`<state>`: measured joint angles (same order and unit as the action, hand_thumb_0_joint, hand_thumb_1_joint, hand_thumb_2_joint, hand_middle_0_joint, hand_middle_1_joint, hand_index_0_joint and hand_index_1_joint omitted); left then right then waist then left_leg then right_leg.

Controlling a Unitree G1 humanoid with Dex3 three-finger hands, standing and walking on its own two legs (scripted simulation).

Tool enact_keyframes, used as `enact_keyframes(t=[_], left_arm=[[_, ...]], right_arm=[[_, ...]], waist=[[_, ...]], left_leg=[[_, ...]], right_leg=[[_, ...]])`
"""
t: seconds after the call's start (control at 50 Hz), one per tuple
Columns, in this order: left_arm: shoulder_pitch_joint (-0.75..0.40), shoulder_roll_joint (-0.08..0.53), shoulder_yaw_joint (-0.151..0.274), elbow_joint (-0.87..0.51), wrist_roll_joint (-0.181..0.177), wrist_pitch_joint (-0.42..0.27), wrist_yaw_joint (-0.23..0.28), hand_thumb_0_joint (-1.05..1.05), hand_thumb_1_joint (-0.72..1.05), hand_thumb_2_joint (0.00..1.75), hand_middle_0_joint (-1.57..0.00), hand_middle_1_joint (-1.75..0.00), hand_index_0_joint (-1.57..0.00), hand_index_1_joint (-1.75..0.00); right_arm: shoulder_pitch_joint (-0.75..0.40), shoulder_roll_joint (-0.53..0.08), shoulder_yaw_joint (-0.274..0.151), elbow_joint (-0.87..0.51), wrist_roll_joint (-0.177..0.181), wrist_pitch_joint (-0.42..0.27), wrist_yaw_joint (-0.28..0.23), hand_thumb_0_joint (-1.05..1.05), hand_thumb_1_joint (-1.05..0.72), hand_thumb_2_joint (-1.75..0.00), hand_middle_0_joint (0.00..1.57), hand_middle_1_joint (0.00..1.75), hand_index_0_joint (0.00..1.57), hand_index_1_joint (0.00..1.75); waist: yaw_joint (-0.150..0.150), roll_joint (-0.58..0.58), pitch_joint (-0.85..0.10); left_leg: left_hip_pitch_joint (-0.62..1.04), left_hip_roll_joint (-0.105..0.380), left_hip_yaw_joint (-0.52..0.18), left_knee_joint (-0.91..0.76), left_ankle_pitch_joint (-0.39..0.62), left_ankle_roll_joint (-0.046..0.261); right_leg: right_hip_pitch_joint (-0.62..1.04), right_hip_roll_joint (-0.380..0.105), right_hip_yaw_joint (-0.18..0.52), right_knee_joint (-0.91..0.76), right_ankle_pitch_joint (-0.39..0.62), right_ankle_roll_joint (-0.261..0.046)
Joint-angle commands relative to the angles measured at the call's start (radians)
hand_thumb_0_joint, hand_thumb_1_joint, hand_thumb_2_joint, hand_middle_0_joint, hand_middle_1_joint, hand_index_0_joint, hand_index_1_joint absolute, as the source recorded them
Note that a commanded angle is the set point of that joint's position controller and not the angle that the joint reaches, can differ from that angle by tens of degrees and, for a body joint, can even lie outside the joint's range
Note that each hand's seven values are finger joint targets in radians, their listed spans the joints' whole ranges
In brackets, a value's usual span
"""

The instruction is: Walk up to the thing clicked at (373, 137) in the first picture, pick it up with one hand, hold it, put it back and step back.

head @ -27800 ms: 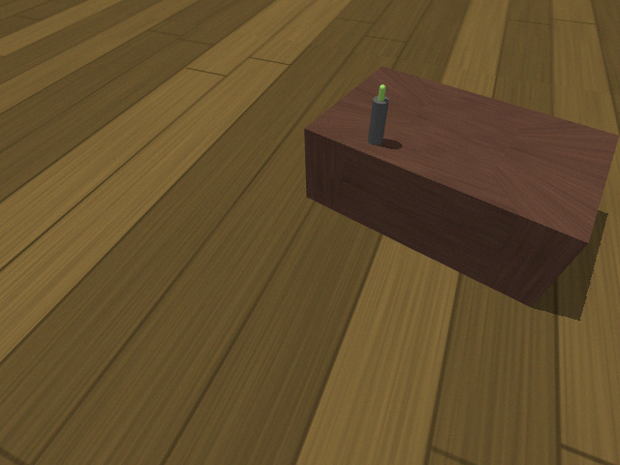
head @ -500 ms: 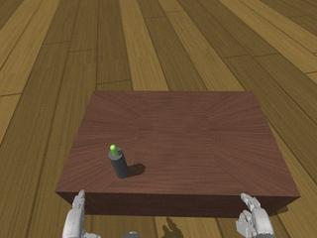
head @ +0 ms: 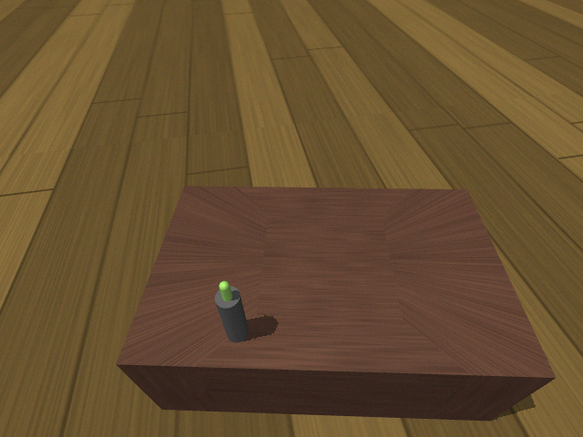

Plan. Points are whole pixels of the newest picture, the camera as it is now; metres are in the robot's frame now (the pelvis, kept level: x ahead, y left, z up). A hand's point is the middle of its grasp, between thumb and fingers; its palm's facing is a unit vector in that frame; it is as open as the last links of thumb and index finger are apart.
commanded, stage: home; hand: left
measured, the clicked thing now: (231, 310) +0.44 +0.17 -0.26
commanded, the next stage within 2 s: stand in 1.18 s
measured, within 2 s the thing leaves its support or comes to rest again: neither
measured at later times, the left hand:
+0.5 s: hand out of the picture +0.00 +0.26 -0.15, palm faces -0.04 -0.93 -0.36, open 17.6 cm
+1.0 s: hand out of the picture +0.07 +0.25 -0.15, palm faces -0.03 -0.94 -0.35, open 17.6 cm
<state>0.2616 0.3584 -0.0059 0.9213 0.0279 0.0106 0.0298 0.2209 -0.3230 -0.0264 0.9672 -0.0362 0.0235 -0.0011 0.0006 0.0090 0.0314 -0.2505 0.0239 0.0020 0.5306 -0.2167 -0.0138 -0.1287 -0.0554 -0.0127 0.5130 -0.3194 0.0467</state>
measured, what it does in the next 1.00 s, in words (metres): stands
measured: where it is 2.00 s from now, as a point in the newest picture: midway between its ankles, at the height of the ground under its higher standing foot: outside the picture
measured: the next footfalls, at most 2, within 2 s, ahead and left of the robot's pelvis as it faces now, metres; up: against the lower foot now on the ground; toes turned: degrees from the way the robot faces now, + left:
none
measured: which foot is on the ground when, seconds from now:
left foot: down 0.00-1.00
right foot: down 0.00-1.00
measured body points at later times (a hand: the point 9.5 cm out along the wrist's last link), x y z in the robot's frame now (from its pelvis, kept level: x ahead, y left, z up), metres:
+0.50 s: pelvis -0.02 +0.01 +0.01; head -0.03 +0.00 +0.46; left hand +0.00 +0.31 -0.13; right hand +0.04 -0.29 -0.13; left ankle +0.05 +0.13 -0.73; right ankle -0.02 -0.15 -0.73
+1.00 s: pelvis +0.01 +0.00 +0.01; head +0.01 -0.01 +0.46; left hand +0.07 +0.29 -0.12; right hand +0.07 -0.30 -0.13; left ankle +0.05 +0.13 -0.73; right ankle -0.02 -0.15 -0.73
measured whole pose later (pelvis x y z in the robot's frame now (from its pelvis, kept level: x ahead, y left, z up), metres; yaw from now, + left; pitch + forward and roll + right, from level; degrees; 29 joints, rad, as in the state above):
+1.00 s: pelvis +0.01 +0.00 +0.01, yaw +0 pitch -3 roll +0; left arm 0.15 0.34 -0.01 1.12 0.01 0.00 0.01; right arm 0.13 -0.35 0.00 1.12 -0.01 0.00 0.00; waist -0.01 0.02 0.05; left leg -0.18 0.02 0.00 0.39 -0.15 -0.02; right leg -0.07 -0.05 -0.01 0.38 -0.25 0.04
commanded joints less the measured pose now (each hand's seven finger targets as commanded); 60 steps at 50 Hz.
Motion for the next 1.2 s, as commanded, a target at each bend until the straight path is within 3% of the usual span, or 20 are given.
enact_keyframes(t=[0.0, 0.2, 0.24, 0.28, 0.38, 0.42, 0.5, 0.6, 0.78, 0.82, 0.9, 0.96, 1.04, 1.08, 1.18], left_arm=[[-0.05, 0.188, 0.041, -0.014, 0.002, -0.029, 0.012, 0.0, -0.59, 0.03, -0.04, -0.05, -0.04, -0.05], [-0.06, 0.195, 0.032, 0.093, 0.002, -0.027, 0.004, 0.0, -0.59, 0.03, -0.04, -0.05, -0.04, -0.05], [-0.059, 0.194, 0.03, 0.109, 0.005, -0.026, 0.004, 0.0, -0.6, 0.03, -0.04, -0.04, -0.04, -0.04], [-0.061, 0.199, 0.033, 0.118, 0.003, -0.021, 0.0, 0.0, -0.59, 0.03, -0.04, -0.05, -0.04, -0.05], [-0.063, 0.201, 0.033, 0.129, 0.005, -0.021, -0.006, 0.0, -0.59, 0.03, -0.04, -0.05, -0.04, -0.05], [-0.054, 0.199, 0.031, 0.133, 0.002, -0.025, -0.006, 0.0, -0.59, 0.03, -0.04, -0.05, -0.04, -0.05], [-0.063, 0.2, 0.03, 0.138, 0.0, -0.029, -0.006, 0.0, -0.59, 0.03, -0.04, -0.05, -0.04, -0.05], [-0.071, 0.201, 0.032, 0.146, -0.007, -0.033, -0.004, 0.0, -0.6, 0.03, -0.04, -0.04, -0.04, -0.04], [-0.093, 0.201, 0.037, 0.16, -0.01, -0.026, -0.007, 0.0, -0.59, 0.03, -0.04, -0.05, -0.04, -0.05], [-0.098, 0.199, 0.037, 0.158, -0.01, -0.03, -0.007, 0.0, -0.61, 0.02, -0.04, -0.04, -0.04, -0.04], [-0.129, 0.198, 0.04, 0.151, -0.011, -0.032, -0.005, 0.0, -0.61, 0.01, -0.04, -0.04, -0.04, -0.04], [-0.133, 0.202, 0.043, 0.147, -0.014, -0.033, -0.006, 0.0, -0.6, 0.03, -0.04, -0.04, -0.04, -0.04], [-0.147, 0.2, 0.047, 0.146, -0.015, -0.03, -0.006, 0.0, -0.6, 0.03, -0.04, -0.05, -0.04, -0.04], [-0.153, 0.196, 0.046, 0.148, -0.015, -0.028, -0.006, 0.0, -0.61, 0.01, -0.04, -0.04, -0.04, -0.04], [-0.161, 0.202, 0.05, 0.145, -0.014, -0.03, -0.007, 0.0, -0.61, 0.02, -0.04, -0.05, -0.04, -0.04]], right_arm=[[-0.07, -0.196, -0.033, -0.043, 0.008, -0.032, -0.013, 0.0, -0.9, -0.9, 0.2, 0.3, 0.2, 0.3], [-0.093, -0.221, -0.024, 0.031, 0.015, -0.031, -0.013, 0.0, -0.9, -0.9, 0.2, 0.3, 0.2, 0.3], [-0.105, -0.221, -0.025, 0.037, 0.017, -0.029, -0.013, 0.0, -0.9, -0.9, 0.2, 0.3, 0.2, 0.3], [-0.09, -0.223, -0.023, 0.049, 0.016, -0.025, -0.012, 0.0, -0.9, -0.9, 0.2, 0.3, 0.2, 0.3], [-0.091, -0.226, -0.023, 0.058, 0.017, -0.022, -0.009, 0.0, -0.9, -0.9, 0.2, 0.3, 0.2, 0.3], [-0.1, -0.228, -0.026, 0.056, 0.018, -0.027, -0.008, 0.0, -0.9, -0.9, 0.2, 0.3, 0.2, 0.3], [-0.094, -0.224, -0.022, 0.067, 0.02, -0.031, -0.006, 0.0, -0.9, -0.9, 0.2, 0.3, 0.2, 0.3], [-0.104, -0.224, -0.018, 0.07, 0.022, -0.037, -0.009, 0.0, -0.9, -0.9, 0.2, 0.3, 0.2, 0.3], [-0.113, -0.23, -0.013, 0.088, 0.026, -0.034, -0.012, 0.0, -0.9, -0.9, 0.2, 0.3, 0.2, 0.3], [-0.12, -0.229, -0.014, 0.088, 0.026, -0.037, -0.011, 0.0, -0.9, -0.9, 0.2, 0.3, 0.2, 0.3], [-0.124, -0.228, -0.014, 0.094, 0.026, -0.038, -0.012, 0.0, -0.9, -0.9, 0.2, 0.3, 0.2, 0.3], [-0.129, -0.23, -0.014, 0.097, 0.024, -0.042, -0.014, 0.0, -0.9, -0.9, 0.2, 0.3, 0.2, 0.3], [-0.134, -0.231, -0.011, 0.1, 0.025, -0.044, -0.016, 0.0, -0.9, -0.9, 0.2, 0.3, 0.2, 0.3], [-0.138, -0.233, -0.011, 0.104, 0.025, -0.043, -0.016, 0.0, -0.9, -0.9, 0.2, 0.3, 0.2, 0.3], [-0.141, -0.235, -0.01, 0.105, 0.025, -0.045, -0.017, 0.0, -0.9, -0.9, 0.2, 0.3, 0.2, 0.3]], waist=[[0.002, 0.025, -0.014], [0.006, 0.03, 0.021], [0.001, 0.012, 0.037], [0.001, 0.026, 0.061], [-0.003, 0.024, 0.063], [-0.001, 0.023, 0.023], [-0.006, -0.001, 0.029], [-0.006, 0.004, -0.013], [-0.003, 0.001, 0.018], [-0.002, -0.02, -0.008], [-0.007, -0.017, -0.013], [-0.003, -0.008, -0.059], [-0.003, -0.001, -0.059], [-0.003, -0.007, -0.035], [-0.001, -0.004, -0.063]], left_leg=[[0.092, 0.073, -0.093, -0.158, 0.058, 0.024], [0.061, 0.08, -0.116, -0.234, -0.053, 0.02], [0.065, 0.078, -0.117, -0.228, -0.074, 0.022], [0.022, 0.081, -0.128, -0.257, -0.169, 0.019], [0.007, 0.075, -0.129, -0.252, -0.22, 0.021], [0.03, 0.078, -0.126, -0.234, -0.168, 0.027], [0.051, 0.075, -0.118, -0.219, -0.13, 0.028], [0.085, 0.082, -0.107, -0.211, -0.007, 0.032], [0.075, 0.084, -0.103, -0.228, -0.004, 0.025], [0.117, 0.086, -0.094, -0.21, 0.087, 0.027], [0.129, 0.09, -0.09, -0.204, 0.148, 0.023], [0.16, 0.097, -0.078, -0.182, 0.247, 0.025], [0.164, 0.098, -0.073, -0.188, 0.267, 0.021], [0.154, 0.098, -0.075, -0.203, 0.242, 0.017], [0.169, 0.102, -0.07, -0.195, 0.297, 0.016]], right_leg=[[-0.067, -0.046, 0.042, -0.153, 0.111, -0.051], [-0.049, -0.05, 0.038, -0.198, 0.055, -0.041], [-0.085, -0.052, 0.042, -0.216, 0.007, -0.041], [-0.089, -0.043, 0.041, -0.21, -0.049, -0.041], [-0.125, -0.045, 0.055, -0.223, -0.117, -0.047], [-0.102, -0.054, 0.06, -0.22, -0.066, -0.052], [-0.125, -0.063, 0.072, -0.233, -0.075, -0.053], [-0.066, -0.068, 0.064, -0.206, 0.082, -0.054], [-0.053, -0.066, 0.059, -0.213, 0.078, -0.053], [-0.043, -0.077, 0.067, -0.222, 0.126, -0.054], [-0.035, -0.078, 0.064, -0.228, 0.161, -0.049], [0.01, -0.082, 0.063, -0.218, 0.262, -0.047], [0.022, -0.081, 0.057, -0.214, 0.29, -0.045], [0.007, -0.078, 0.056, -0.221, 0.252, -0.046], [0.036, -0.083, 0.055, -0.217, 0.311, -0.043]])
